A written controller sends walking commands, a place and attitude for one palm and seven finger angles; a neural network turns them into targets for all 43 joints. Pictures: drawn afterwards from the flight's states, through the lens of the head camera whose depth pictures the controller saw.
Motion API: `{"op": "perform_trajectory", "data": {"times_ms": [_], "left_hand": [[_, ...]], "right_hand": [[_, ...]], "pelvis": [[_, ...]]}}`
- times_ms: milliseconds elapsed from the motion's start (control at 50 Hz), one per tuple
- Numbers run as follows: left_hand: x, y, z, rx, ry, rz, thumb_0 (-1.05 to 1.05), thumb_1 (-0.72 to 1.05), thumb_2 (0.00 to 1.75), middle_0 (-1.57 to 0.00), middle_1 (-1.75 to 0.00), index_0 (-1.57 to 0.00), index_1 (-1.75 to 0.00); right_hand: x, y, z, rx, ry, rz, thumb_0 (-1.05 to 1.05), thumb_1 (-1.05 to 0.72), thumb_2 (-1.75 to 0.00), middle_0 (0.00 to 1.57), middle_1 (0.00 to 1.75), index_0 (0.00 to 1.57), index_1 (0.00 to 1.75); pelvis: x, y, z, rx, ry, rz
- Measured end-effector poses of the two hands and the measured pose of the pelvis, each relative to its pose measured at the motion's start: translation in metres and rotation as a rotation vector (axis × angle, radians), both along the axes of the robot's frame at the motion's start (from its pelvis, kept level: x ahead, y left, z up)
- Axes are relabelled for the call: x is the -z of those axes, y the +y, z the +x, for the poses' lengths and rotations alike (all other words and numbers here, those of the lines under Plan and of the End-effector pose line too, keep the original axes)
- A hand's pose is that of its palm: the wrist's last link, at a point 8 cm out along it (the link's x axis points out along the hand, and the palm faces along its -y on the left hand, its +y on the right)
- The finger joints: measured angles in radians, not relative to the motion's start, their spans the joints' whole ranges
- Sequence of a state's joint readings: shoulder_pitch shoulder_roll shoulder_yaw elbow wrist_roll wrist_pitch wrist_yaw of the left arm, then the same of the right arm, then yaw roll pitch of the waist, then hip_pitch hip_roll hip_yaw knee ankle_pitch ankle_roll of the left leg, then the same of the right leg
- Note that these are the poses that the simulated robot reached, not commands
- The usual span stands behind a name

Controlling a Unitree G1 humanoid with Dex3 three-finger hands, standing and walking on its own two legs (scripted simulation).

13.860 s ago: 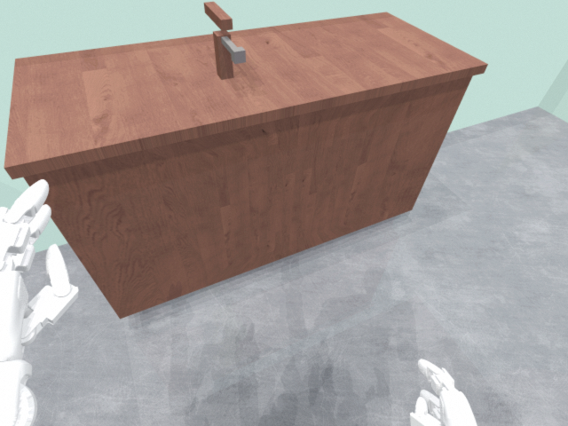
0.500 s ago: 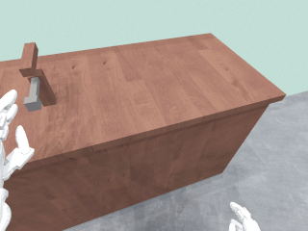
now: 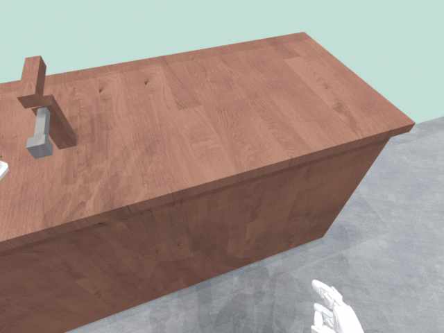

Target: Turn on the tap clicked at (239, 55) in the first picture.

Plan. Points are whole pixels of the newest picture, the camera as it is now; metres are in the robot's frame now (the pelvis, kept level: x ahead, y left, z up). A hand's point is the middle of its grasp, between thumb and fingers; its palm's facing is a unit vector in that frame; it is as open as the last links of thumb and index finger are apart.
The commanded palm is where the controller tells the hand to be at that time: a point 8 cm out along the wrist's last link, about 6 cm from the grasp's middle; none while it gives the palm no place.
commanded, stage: come to a stop and stand still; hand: left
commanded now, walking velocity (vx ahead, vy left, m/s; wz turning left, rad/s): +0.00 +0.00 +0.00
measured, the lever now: (40, 146) +0.37 +0.35 +0.14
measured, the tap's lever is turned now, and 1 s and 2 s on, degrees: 0 0 0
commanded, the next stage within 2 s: look again from close up in 0.26 s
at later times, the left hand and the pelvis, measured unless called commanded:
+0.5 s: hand (36, 211) +0.22 +0.26 +0.18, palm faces +0.41 -0.85 -0.34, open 7.4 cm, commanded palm +0.17 +0.29 +0.18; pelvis +0.00 +0.01 +0.01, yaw -1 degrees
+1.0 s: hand (21, 217) +0.22 +0.28 +0.16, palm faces +0.41 -0.85 -0.34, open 7.4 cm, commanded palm +0.17 +0.32 +0.18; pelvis +0.00 +0.04 +0.01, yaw -1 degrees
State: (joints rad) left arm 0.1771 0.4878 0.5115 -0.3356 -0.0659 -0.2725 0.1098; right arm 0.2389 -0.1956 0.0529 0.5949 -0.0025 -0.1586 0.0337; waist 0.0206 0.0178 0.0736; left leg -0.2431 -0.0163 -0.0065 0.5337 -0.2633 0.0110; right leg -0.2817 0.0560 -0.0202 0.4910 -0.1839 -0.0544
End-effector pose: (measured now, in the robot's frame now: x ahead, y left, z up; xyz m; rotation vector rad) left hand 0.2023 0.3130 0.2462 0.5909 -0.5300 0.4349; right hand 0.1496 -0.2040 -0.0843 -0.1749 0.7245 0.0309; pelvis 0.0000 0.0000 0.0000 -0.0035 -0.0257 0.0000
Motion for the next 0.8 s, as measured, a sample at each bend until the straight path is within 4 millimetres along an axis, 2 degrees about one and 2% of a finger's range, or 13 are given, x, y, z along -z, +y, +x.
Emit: {"op": "perform_trajectory", "data": {"times_ms": [40,120,160,200,240,300,380,420,460,580,640,800], "left_hand": [[0.016,-0.013,0.001,0.036,0.071,-0.053,0.01,0.9,0.9,-0.21,-0.3,-0.21,-0.3],[0.065,-0.042,-0.005,0.119,0.272,-0.163,0.01,0.9,0.9,-0.2,-0.3,-0.21,-0.3],[0.085,-0.046,-0.01,0.131,0.344,-0.199,0.01,0.89,0.9,-0.21,-0.3,-0.21,-0.3],[0.094,-0.043,-0.014,0.12,0.369,-0.216,0.01,0.89,0.89,-0.22,-0.3,-0.21,-0.3],[0.094,-0.036,-0.016,0.093,0.355,-0.221,0.01,0.89,0.89,-0.22,-0.3,-0.22,-0.3],[0.08,-0.026,-0.019,0.055,0.285,-0.205,0.02,0.89,0.89,-0.22,-0.3,-0.22,-0.3],[0.055,-0.02,-0.021,0.042,0.181,-0.177,0.02,0.89,0.89,-0.22,-0.3,-0.22,-0.3],[0.049,-0.019,-0.022,0.048,0.16,-0.172,0.01,0.89,0.9,-0.21,-0.3,-0.21,-0.3],[0.051,-0.018,-0.021,0.053,0.168,-0.18,0.01,0.89,0.9,-0.21,-0.3,-0.21,-0.3],[0.077,-0.01,-0.018,0.039,0.281,-0.24,0.01,0.89,0.9,-0.21,-0.3,-0.21,-0.3],[0.084,-0.006,-0.018,0.034,0.303,-0.258,0.01,0.89,0.9,-0.21,-0.3,-0.21,-0.3],[0.065,0.001,-0.024,0.052,0.23,-0.222,0.01,0.89,0.9,-0.21,-0.3,-0.21,-0.3]], "right_hand": [[-0.003,-0.006,0.001,0.036,-0.027,0.012,0.01,-0.9,-0.9,0.21,0.3,0.2,0.3],[-0.011,-0.023,0.0,0.11,-0.056,-0.019,0.01,-0.9,-0.9,0.21,0.3,0.2,0.3],[-0.016,-0.031,-0.001,0.126,-0.054,-0.059,0.01,-0.9,-0.9,0.21,0.3,0.2,0.3],[-0.021,-0.037,-0.001,0.126,-0.046,-0.104,0.01,-0.9,-0.9,0.21,0.3,0.2,0.3],[-0.026,-0.041,0.001,0.114,-0.042,-0.14,0.01,-0.9,-0.9,0.2,0.29,0.2,0.3],[-0.03,-0.043,0.006,0.088,-0.046,-0.172,0.01,-0.9,-0.9,0.2,0.29,0.2,0.3],[-0.031,-0.034,0.015,0.067,-0.071,-0.163,0.01,-0.9,-0.9,0.2,0.29,0.2,0.3],[-0.032,-0.027,0.02,0.066,-0.086,-0.145,0.01,-0.9,-0.9,0.2,0.29,0.2,0.3],[-0.032,-0.019,0.023,0.068,-0.097,-0.123,0.01,-0.9,-0.9,0.2,0.29,0.2,0.3],[-0.031,0.004,0.025,0.062,-0.09,-0.084,0.01,-0.9,-0.9,0.2,0.29,0.2,0.3],[-0.03,0.012,0.023,0.047,-0.071,-0.086,0.01,-0.9,-0.9,0.21,0.3,0.2,0.3],[-0.029,0.021,0.019,0.025,-0.044,-0.107,0.01,-0.9,-0.9,0.21,0.3,0.2,0.3]], "pelvis": [[-0.001,0.002,0.001,0.016,-0.002,0.001],[-0.003,0.003,0.002,0.037,-0.008,0.004],[-0.004,0.001,0.002,0.037,-0.006,0.003],[-0.004,-0.001,0.001,0.032,-0.004,0.0],[-0.004,-0.002,0.0,0.026,-0.002,-0.003],[-0.004,-0.001,-0.001,0.017,-0.004,-0.007],[-0.006,0.005,0.0,0.012,-0.009,-0.01],[-0.006,0.009,0.002,0.013,-0.01,-0.01],[-0.007,0.012,0.003,0.015,-0.01,-0.01],[-0.008,0.019,0.003,0.018,-0.01,-0.008],[-0.008,0.021,0.002,0.015,-0.011,-0.008],[-0.008,0.03,0.0,0.005,-0.013,-0.011]]}}
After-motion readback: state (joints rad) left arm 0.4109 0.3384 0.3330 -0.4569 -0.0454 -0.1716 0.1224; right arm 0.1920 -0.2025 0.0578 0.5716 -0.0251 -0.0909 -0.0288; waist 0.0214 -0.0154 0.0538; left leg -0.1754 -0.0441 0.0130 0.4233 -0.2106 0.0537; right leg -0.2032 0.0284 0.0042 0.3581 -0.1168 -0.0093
